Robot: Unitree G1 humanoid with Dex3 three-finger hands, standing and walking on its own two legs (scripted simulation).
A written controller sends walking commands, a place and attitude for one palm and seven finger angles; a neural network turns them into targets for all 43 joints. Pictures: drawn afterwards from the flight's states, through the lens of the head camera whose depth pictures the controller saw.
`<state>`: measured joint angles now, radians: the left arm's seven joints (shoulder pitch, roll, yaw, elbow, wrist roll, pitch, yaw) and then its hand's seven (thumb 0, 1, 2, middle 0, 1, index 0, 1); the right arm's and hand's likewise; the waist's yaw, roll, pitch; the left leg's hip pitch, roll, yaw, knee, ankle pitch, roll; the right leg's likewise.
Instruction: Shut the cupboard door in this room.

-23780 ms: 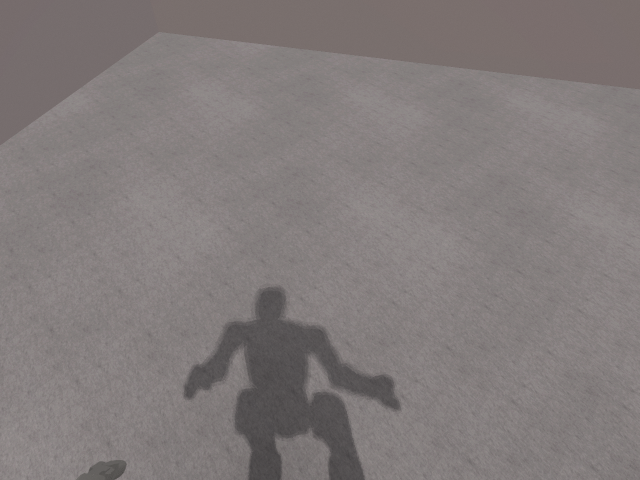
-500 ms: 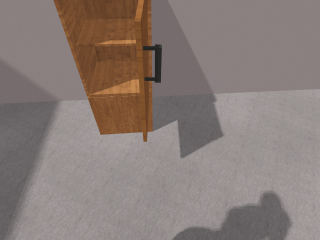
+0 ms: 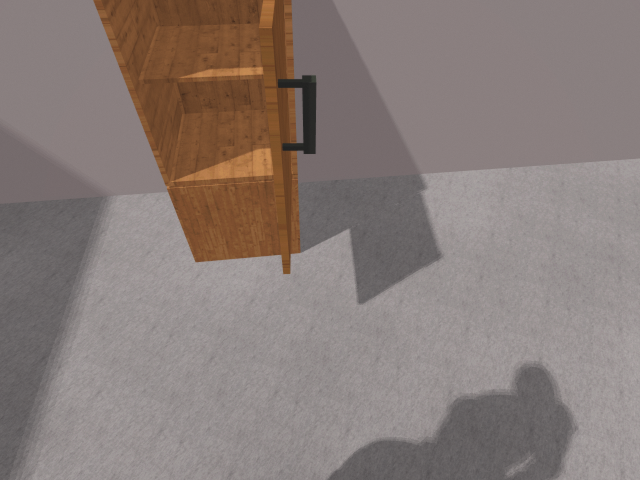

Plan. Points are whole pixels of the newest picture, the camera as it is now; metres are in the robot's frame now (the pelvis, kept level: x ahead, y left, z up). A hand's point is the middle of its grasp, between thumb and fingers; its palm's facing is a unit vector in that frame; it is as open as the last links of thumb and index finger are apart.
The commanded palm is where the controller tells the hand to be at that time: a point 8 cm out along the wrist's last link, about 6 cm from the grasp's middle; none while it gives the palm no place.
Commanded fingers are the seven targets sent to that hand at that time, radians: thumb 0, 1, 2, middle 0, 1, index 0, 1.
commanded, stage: walk around to get in front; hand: left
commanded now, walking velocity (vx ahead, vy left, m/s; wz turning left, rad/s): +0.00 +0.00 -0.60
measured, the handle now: (297, 117) +0.67 +0.09 +0.08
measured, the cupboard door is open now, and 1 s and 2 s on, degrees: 85 85 85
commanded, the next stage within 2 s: none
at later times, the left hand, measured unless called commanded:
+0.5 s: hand out of the picture +0.07 +0.16 -0.16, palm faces -0.20 -0.94 -0.28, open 7.4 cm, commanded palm none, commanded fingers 0.00 0.90 0.90 -0.20 -0.30 -0.20 -0.30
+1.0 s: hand (200, 440) +0.20 +0.20 -0.17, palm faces -0.50 -0.84 -0.23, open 7.4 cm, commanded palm none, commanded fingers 0.00 0.90 0.90 -0.20 -0.30 -0.20 -0.30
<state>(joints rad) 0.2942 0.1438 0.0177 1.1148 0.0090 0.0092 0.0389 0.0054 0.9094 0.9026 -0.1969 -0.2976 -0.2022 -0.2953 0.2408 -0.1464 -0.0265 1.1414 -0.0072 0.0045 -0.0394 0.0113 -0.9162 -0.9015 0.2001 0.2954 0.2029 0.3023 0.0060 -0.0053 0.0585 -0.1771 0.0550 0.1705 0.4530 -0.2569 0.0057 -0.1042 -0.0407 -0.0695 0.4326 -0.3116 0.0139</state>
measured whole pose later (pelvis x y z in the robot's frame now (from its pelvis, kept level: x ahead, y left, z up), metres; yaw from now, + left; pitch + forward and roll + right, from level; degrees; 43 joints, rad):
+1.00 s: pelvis +0.01 +0.04 +0.00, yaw -34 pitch +1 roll -3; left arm 0.17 0.31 0.10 0.91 0.02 0.07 -0.02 0.01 0.91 0.90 -0.20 -0.30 -0.20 -0.30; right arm 0.21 -0.18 -0.02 0.89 -0.02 0.01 -0.02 0.01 -0.90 -0.90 0.20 0.30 0.21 0.30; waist 0.02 -0.04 0.10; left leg -0.18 0.07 0.14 0.48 -0.31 0.04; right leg -0.52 -0.01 0.01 1.18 -0.41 0.08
